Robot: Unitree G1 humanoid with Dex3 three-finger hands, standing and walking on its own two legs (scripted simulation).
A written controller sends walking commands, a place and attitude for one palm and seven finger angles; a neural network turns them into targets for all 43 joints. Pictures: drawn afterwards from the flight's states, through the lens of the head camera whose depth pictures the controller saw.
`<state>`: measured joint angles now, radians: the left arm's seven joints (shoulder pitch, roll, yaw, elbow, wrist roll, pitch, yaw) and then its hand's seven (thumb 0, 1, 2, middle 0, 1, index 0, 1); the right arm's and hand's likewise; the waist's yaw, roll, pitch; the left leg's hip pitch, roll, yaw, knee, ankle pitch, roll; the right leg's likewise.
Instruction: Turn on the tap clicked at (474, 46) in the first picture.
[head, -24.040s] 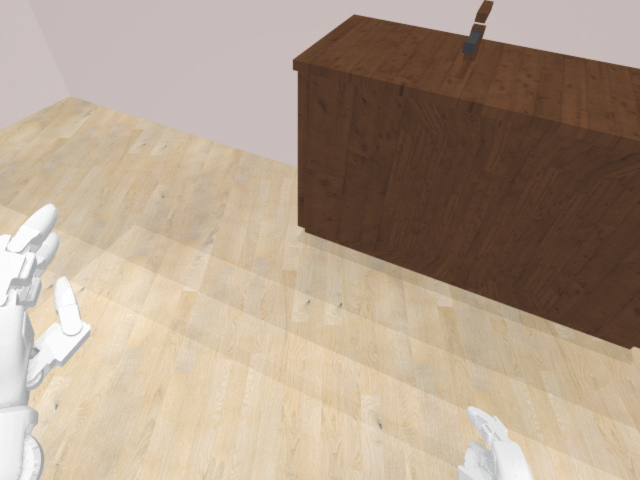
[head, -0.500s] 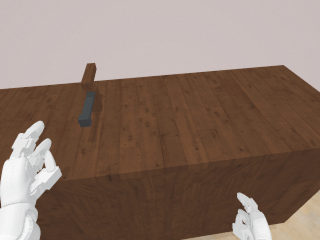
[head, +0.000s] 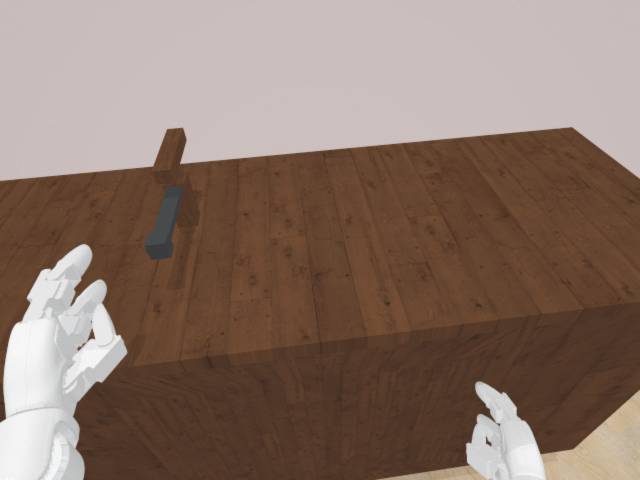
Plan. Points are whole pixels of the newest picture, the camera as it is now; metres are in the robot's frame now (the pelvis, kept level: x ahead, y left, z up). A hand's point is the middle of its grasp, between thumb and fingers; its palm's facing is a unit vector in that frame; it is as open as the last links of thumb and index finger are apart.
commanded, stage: reach beside the lever's end, fingers flat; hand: left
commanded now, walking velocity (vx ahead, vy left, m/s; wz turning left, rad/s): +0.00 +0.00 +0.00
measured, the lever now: (159, 246) +0.37 +0.29 +0.11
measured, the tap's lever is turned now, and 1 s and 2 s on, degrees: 0 0 0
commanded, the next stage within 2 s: none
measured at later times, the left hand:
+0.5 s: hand (124, 324) +0.21 +0.24 +0.15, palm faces +0.47 -0.88 -0.11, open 7.4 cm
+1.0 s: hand (131, 296) +0.26 +0.26 +0.14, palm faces +0.48 -0.87 -0.10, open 7.5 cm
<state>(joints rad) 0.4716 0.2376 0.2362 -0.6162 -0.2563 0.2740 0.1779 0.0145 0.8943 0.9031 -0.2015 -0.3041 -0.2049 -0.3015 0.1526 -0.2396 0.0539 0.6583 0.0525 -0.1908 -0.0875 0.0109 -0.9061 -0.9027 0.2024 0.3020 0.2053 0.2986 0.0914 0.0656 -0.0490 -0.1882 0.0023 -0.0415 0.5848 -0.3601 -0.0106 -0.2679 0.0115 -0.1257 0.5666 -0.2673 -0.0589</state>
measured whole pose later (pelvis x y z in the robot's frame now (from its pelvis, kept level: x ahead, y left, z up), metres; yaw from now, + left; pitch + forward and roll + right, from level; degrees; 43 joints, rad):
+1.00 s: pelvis +0.00 +0.01 +0.00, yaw -1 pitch -1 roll +0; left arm 0.19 0.24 0.28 -0.27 -0.22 0.21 0.19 0.01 0.90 0.90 -0.19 -0.26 -0.19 -0.26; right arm 0.14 -0.23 0.04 0.69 0.05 -0.16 -0.11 0.01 -0.91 -0.90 0.20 0.30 0.21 0.30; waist 0.06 0.05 -0.02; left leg -0.19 -0.01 -0.02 0.53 -0.33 0.00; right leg -0.28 0.00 -0.10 0.53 -0.24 -0.05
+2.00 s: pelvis +0.00 +0.02 +0.00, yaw -2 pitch +3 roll +0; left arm -0.20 0.34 0.41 0.33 -0.18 0.01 0.12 0.01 0.90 0.90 -0.15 -0.15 -0.15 -0.15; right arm 0.18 -0.25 0.02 0.72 0.05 -0.11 -0.11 0.01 -0.91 -0.90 0.20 0.30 0.21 0.30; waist 0.01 0.03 -0.03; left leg -0.28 -0.01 0.01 0.54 -0.32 0.01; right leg -0.37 0.01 -0.08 0.52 -0.21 -0.04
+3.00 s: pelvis +0.00 +0.01 +0.00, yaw -2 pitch +3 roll +0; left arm -0.20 0.27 0.35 0.32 -0.16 -0.02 0.18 0.01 0.90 0.91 -0.15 -0.15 -0.15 -0.15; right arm 0.18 -0.24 0.02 0.72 0.05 -0.08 -0.10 0.01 -0.91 -0.90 0.20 0.30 0.21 0.30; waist 0.02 0.03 -0.03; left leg -0.27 -0.01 0.00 0.54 -0.32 0.01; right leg -0.36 0.01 -0.09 0.52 -0.22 -0.04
